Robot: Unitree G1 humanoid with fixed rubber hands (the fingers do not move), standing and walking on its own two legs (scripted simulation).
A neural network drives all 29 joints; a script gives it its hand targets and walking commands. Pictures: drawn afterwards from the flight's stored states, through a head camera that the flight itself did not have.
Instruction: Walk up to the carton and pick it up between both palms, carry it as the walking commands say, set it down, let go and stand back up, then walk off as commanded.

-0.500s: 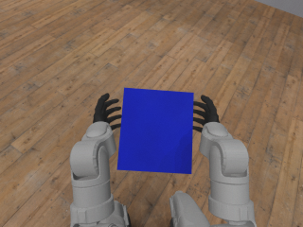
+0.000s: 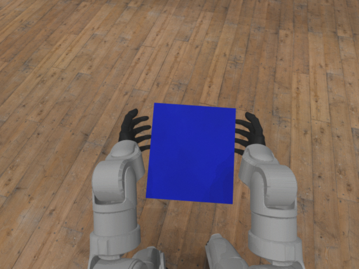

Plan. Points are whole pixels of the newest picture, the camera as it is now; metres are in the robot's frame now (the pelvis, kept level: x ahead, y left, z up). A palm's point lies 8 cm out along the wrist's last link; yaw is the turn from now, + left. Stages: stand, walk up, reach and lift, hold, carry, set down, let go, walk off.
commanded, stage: carry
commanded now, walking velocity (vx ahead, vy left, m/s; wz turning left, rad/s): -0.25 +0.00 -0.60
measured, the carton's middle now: (189, 154) +0.36 +0.00 -0.01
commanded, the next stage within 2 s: none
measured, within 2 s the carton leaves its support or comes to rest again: neither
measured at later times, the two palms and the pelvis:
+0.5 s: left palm (205, 250) +0.15 -0.02 +0.10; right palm out of the picture +0.08 -0.25 +0.10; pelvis -0.18 -0.05 +0.00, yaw -17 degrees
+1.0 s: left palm out of the picture -0.01 -0.06 +0.12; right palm out of the picture -0.11 -0.28 +0.12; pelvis -0.34 -0.05 +0.00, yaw -23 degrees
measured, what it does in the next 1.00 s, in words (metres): walks backwards, turning right: left foot, then right foot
